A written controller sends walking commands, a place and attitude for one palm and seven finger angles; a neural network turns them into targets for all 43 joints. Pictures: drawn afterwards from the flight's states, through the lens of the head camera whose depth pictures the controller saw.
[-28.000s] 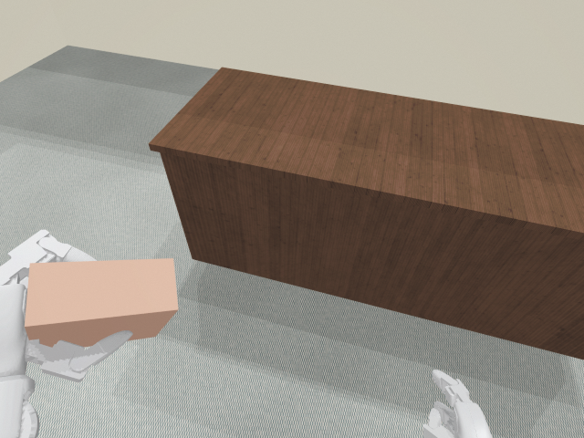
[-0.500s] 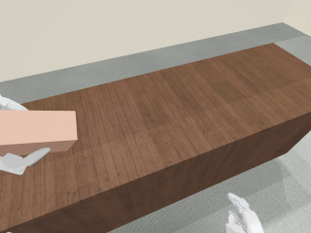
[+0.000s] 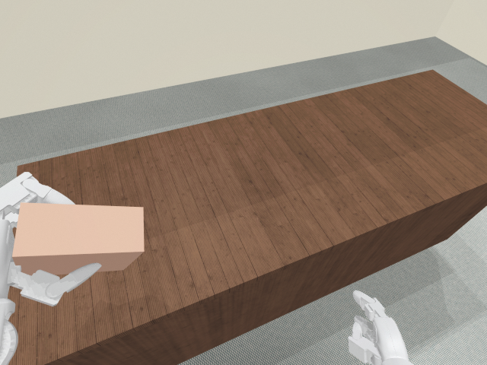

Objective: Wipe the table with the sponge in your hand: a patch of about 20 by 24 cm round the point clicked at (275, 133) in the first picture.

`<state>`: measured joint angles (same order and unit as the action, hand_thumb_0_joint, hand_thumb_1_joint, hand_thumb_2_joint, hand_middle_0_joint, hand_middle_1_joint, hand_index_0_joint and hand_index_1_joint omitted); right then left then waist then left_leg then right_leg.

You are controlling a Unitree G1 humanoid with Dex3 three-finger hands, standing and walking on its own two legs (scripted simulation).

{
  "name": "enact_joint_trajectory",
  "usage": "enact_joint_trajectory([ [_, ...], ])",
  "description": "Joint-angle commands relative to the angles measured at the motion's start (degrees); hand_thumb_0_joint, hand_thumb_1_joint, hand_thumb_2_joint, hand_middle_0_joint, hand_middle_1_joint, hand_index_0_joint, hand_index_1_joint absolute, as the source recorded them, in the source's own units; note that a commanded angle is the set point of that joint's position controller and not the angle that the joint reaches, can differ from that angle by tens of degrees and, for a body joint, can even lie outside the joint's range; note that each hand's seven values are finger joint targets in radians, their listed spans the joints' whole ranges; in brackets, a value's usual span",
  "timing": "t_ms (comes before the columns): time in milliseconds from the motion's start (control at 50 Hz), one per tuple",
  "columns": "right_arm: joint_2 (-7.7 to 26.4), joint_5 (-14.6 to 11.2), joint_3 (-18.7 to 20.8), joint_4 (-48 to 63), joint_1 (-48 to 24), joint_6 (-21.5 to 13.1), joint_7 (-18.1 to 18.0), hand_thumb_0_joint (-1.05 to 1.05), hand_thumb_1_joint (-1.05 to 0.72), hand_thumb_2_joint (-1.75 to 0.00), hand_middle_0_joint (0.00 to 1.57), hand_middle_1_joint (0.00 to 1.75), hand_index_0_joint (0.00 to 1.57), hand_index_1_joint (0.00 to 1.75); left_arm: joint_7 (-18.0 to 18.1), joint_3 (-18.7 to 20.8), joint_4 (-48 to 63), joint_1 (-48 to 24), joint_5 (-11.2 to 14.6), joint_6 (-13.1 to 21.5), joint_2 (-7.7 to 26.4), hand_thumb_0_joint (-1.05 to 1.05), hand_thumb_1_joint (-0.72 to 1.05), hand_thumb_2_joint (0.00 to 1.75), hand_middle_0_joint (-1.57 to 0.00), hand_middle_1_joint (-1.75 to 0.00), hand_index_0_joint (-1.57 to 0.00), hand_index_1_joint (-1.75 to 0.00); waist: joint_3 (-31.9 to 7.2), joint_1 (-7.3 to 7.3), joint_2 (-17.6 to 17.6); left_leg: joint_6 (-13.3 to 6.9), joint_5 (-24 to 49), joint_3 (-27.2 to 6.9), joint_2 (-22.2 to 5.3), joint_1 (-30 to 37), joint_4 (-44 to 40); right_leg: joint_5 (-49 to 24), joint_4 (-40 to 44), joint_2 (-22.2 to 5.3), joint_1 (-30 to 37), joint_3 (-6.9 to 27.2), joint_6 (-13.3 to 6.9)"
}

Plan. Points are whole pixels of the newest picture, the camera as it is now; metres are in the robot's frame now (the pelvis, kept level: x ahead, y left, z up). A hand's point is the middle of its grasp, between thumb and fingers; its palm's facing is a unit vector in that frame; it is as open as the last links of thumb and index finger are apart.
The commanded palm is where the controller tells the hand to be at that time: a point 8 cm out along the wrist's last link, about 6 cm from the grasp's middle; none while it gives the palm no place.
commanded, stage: come to a stop and stand still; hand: left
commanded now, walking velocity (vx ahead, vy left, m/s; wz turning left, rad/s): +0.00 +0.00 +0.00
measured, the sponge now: (99, 242) +0.23 +0.21 +0.13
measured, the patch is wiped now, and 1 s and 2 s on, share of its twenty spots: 0.00 0.00 0.00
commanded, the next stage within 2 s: look again from close up in 0.10 s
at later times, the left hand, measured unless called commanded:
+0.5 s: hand (76, 252) +0.21 +0.22 +0.16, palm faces +0.35 -0.86 -0.38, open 10.0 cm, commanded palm +0.15 +0.26 +0.18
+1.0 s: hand (58, 225) +0.22 +0.24 +0.18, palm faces +0.42 -0.82 -0.39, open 10.0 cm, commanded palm +0.15 +0.25 +0.18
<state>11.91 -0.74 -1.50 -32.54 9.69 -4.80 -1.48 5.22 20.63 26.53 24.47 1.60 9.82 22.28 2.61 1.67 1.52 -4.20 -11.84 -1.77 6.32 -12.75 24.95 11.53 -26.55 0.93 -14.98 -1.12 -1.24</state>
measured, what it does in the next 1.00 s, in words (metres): stands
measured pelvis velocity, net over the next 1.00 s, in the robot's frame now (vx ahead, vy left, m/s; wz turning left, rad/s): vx -0.02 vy -0.03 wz -0.03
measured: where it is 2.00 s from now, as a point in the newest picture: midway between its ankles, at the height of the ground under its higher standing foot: outside the picture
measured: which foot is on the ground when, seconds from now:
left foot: down 0.00-1.00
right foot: down 0.00-1.00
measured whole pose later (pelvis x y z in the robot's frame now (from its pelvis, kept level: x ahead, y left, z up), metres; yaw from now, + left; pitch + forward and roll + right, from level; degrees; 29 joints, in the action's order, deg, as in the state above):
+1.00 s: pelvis -0.02 -0.03 +0.00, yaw -2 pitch +0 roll -1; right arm 13.1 -1.2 -1.4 -33.4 12.8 -9.0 -0.2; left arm 4.9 23.4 17.2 15.7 3.1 15.0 23.7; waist 1.7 2.2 -1.4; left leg -2.0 -12.2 -1.8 1.9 -15.1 27.7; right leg 7.0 -21.2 5.3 -14.1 -1.5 -3.4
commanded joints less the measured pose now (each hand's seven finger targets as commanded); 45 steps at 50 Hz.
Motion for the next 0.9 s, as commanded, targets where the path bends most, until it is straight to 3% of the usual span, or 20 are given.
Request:
enact_joint_trajectory([
  [0, 7.5, 0.2, 2.3, 8.7, -3.3, -1.9, -0.8, 0.0, -0.9, -0.9, 0.2, 0.3, 0.2, 0.3, 0.8, 4.9, 12.8, -6.5, 0.6, 2.9, 7.8, 0.0, 0.1, 1.3, -1.2, -1.6, -1.2, -1.6, -10.5, -0.17, -5.2, 6.6, 17.8, -8.5, -13.3, 2.7, -5.5, -5.0, 0.6, -4.1, 5.4, 1.7, 0.0],
  [80, 8.0, 0.1, 2.3, 8.8, -3.9, -2.2, -1.0, 0.0, -0.9, -0.9, 0.2, 0.3, 0.2, 0.3, 1.3, 6.7, 14.3, -9.0, 0.1, 2.6, 10.9, 0.0, 0.1, 1.3, -1.2, -1.6, -1.2, -1.6, -10.4, -0.19, -8.5, 5.7, 6.0, -8.6, -12.7, 0.0, -7.5, -4.4, 1.5, -4.1, 7.7, 3.7, -0.3],
  [100, 7.1, 0.2, 1.7, 9.1, -3.8, -2.2, -1.1, 0.0, -0.9, -0.9, 0.2, 0.3, 0.2, 0.3, 1.1, 4.3, 13.9, -9.2, 0.5, 2.8, 7.6, 0.0, 0.1, 1.3, -1.2, -1.6, -1.2, -1.6, -9.5, -0.16, -8.1, 5.9, 3.5, -9.0, -12.6, -1.2, -8.3, -3.7, 1.9, -4.2, 7.8, 2.9, -0.2],
  [180, 7.9, 0.0, 1.9, 8.6, -3.6, -2.7, -1.3, 0.0, -0.9, -0.9, 0.2, 0.3, 0.2, 0.3, 1.5, 6.1, 11.9, -8.9, 0.3, 2.4, 9.8, 0.0, 0.1, 1.3, -1.2, -1.6, -1.2, -1.6, -9.0, -0.29, -7.2, 5.2, -0.6, -9.1, -12.4, -1.5, -9.0, -2.5, 3.5, -4.3, 7.3, 4.7, -0.4],
  [200, 6.9, 0.0, 1.4, 9.0, -3.5, -2.6, -1.3, 0.0, -0.9, -0.9, 0.2, 0.3, 0.2, 0.3, 1.1, 3.2, 11.5, -8.7, 0.5, 2.6, 6.3, 0.0, 0.1, 1.3, -1.2, -1.6, -1.2, -1.6, -8.8, -0.28, -6.7, 5.2, -1.3, -8.9, -12.3, -1.8, -9.0, -2.4, 3.9, -4.5, 7.4, 3.8, -0.3],
  [240, 7.5, 0.1, 1.5, 8.8, -3.3, -2.9, -1.5, 0.0, -0.9, -0.9, 0.2, 0.3, 0.2, 0.3, 1.4, 3.8, 10.6, -8.9, 0.5, 2.6, 7.3, 0.0, 0.1, 1.3, -1.2, -1.6, -1.2, -1.6, -8.3, -0.23, -5.2, 4.6, -2.5, -8.7, -12.2, -2.6, -8.6, -1.6, 4.9, -4.7, 7.0, 4.3, -0.2],
  [280, 7.8, -0.3, 1.8, 8.5, -3.5, -3.0, -1.5, 0.0, -0.9, -0.9, 0.2, 0.3, 0.2, 0.3, 1.5, 5.7, 9.7, -7.6, 0.5, 2.3, 9.4, 0.0, 0.1, 1.3, -1.2, -1.6, -1.2, -1.6, -8.9, -0.41, -4.7, 4.1, -1.0, -8.3, -11.8, -1.3, -7.7, -1.8, 6.0, -5.1, 6.5, 5.7, -0.5],
  [300, 7.2, -0.2, 1.3, 8.7, -3.2, -2.8, -1.5, 0.0, -0.9, -0.9, 0.2, 0.3, 0.2, 0.3, 1.1, 2.9, 9.3, -7.3, 0.9, 2.4, 6.1, 0.0, 0.1, 1.3, -1.2, -1.6, -1.2, -1.6, -8.5, -0.46, -3.5, 4.2, -0.8, -8.3, -11.8, -1.9, -7.7, -1.8, 6.1, -5.2, 6.6, 4.8, -0.4],
  [380, 8.1, -0.5, 1.8, 8.5, -3.5, -3.1, -1.6, 0.0, -0.9, -0.9, 0.2, 0.3, 0.2, 0.3, 1.6, 5.2, 10.2, -7.4, 0.7, 2.4, 9.6, 0.0, 0.1, 1.3, -1.2, -1.6, -1.2, -1.6, -8.3, -0.56, -5.5, 3.3, -1.5, -8.2, -11.6, -1.4, -7.0, -0.2, 7.3, -5.6, 5.1, 6.4, -0.6],
  [400, 7.3, -0.4, 1.4, 8.8, -3.5, -3.1, -1.6, 0.0, -0.9, -0.9, 0.2, 0.3, 0.2, 0.3, 1.4, 3.2, 10.0, -7.0, 1.0, 2.6, 7.0, 0.0, 0.1, 1.3, -1.2, -1.6, -1.2, -1.6, -8.4, -0.53, -5.0, 3.1, -2.4, -8.0, -11.6, -1.9, -7.1, 0.2, 7.3, -5.7, 5.5, 5.7, -0.5],
  [480, 8.2, -0.6, 1.9, 8.5, -3.4, -3.5, -1.9, 0.0, -0.9, -0.9, 0.2, 0.3, 0.2, 0.3, 1.9, 6.2, 10.5, -6.2, 1.0, 2.7, 10.7, 0.0, 0.1, 1.3, -1.2, -1.6, -1.2, -1.6, -8.0, -0.54, -3.7, 2.3, -2.2, -7.7, -11.0, -1.9, -5.3, 2.1, 9.4, -6.5, 4.1, 7.6, -0.9],
  [500, 7.5, -0.5, 1.6, 8.5, -3.3, -3.5, -1.9, 0.0, -0.9, -0.9, 0.2, 0.3, 0.2, 0.3, 1.7, 4.5, 10.2, -5.6, 1.4, 2.9, 8.2, 0.0, 0.1, 1.3, -1.2, -1.6, -1.2, -1.6, -8.8, -0.52, -3.7, 2.2, -1.4, -7.3, -11.0, -1.7, -4.9, 1.7, 9.4, -6.7, 4.8, 7.2, -0.9],
  [680, 8.5, -0.7, 2.1, 7.8, -3.2, -4.1, -2.0, 0.0, -0.9, -0.9, 0.2, 0.3, 0.2, 0.3, 2.1, 5.5, 10.7, -5.0, 1.9, 2.6, 10.0, 0.0, 0.1, 1.3, -1.2, -1.6, -1.2, -1.6, -9.1, -0.6, -3.8, 2.0, 1.5, -6.8, -10.1, 0.8, -1.2, 1.1, 11.3, -8.4, 2.4, 10.1, -1.5],
  [700, 8.0, -0.7, 1.9, 7.8, -3.1, -4.0, -2.0, 0.0, -0.9, -0.9, 0.2, 0.3, 0.2, 0.3, 2.0, 3.9, 10.0, -4.5, 2.0, 2.5, 8.1, 0.0, 0.1, 1.3, -1.2, -1.6, -1.2, -1.6, -9.3, -0.7, -3.0, 1.9, 1.6, -6.7, -10.1, 0.8, -1.1, 1.3, 11.1, -8.3, 2.6, 9.4, -1.3],
  [780, 8.6, -0.7, 1.9, 7.6, -3.6, -4.0, -2.1, 0.0, -0.9, -0.9, 0.2, 0.3, 0.2, 0.3, 2.3, 4.7, 10.7, -6.0, 2.0, 2.2, 9.7, 0.0, 0.1, 1.3, -1.2, -1.6, -1.2, -1.6, -8.5, -0.75, -4.7, 1.9, 1.3, -7.1, -10.4, 2.2, -1.8, 2.1, 11.4, -7.7, 0.5, 9.7, -1.2],
  [800, 7.9, -0.6, 1.6, 7.7, -3.5, -3.9, -2.2, 0.0, -0.9, -0.9, 0.2, 0.3, 0.2, 0.3, 2.1, 3.3, 10.0, -5.7, 2.0, 2.2, 7.8, 0.0, 0.1, 1.3, -1.2, -1.6, -1.2, -1.6, -8.6, -0.74, -3.7, 1.9, 1.1, -7.1, -10.6, 1.5, -2.7, 2.1, 10.8, -7.3, 1.7, 8.8, -0.9],
  [820, 8.8, 1.1, 2.6, 6.0, 6.7, -7.0, -1.7, 0.0, -0.9, -0.9, 0.2, 0.3, 0.2, 0.3, 2.6, 36.0, 25.5, -64.1, -6.9, 9.2, 55.4, 0.0, 0.1, 1.3, -1.2, -1.6, -1.2, -1.6, 6.1, -1.61, 4.6, 1.5, 1.8, -0.6, -8.4, -7.7, 2.0, 1.0, 17.9, -4.0, -6.6, 8.0, 10.4],
  [840, 2.5, -0.4, -0.1, 5.4, -0.2, -6.6, -1.1, 0.0, -0.9, -0.9, 0.2, 0.3, 0.2, 0.3, 0.3, 13.5, -6.6, -33.2, -1.3, 7.6, 20.0, 0.0, 0.1, 1.3, -1.2, -1.6, -1.2, -1.6, -9.8, -1.14, 1.1, 0.9, 2.3, -1.6, -6.6, -2.3, 5.2, 12.7, 12.9, -9.6, -1.2, 9.6, 3.4],
  [860, 6.6, -0.3, 3.0, 6.9, -0.5, -7.7, -1.3, 0.0, -0.9, -0.9, 0.2, 0.3, 0.2, 0.3, -0.8, 8.3, -12.7, -16.2, 0.5, 7.4, 12.1, 0.0, 0.1, 1.3, -1.2, -1.6, -1.2, -1.6, -5.5, 2.28, -2.2, 2.7, -2.0, -1.9, -5.3, -1.1, 5.5, 14.1, 17.7, -9.5, -1.5, 19.0, 1.2],
  [880, 7.0, -0.5, 3.4, 7.2, -0.5, -7.6, 0.5, 0.0, -0.9, -0.9, 0.2, 0.3, 0.2, 0.3, -1.7, 3.1, -5.7, -11.8, 2.2, 8.7, 5.4, 0.0, 0.1, 1.3, -1.2, -1.6, -1.2, -1.6, -7.7, 0.95, -11.0, 2.5, -3.2, -1.8, -6.2, -0.1, 3.5, 9.5, 15.4, -10.7, 1.9, 17.9, -0.8],
])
